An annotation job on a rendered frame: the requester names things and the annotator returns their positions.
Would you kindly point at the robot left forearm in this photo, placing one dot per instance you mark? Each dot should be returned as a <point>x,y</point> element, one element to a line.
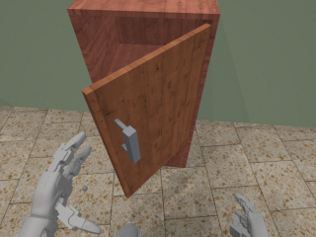
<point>38,226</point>

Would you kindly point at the robot left hand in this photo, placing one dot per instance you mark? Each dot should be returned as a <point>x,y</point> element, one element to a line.
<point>57,180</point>

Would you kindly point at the handle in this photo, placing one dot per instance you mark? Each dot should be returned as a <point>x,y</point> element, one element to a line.
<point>131,145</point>

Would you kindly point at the cupboard door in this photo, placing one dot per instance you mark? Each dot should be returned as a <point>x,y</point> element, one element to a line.
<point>156,95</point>

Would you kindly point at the robot left thigh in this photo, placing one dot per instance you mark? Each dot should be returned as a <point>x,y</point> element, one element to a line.
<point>129,231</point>

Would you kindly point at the robot right hand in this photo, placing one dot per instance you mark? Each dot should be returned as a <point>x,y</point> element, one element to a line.
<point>253,225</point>

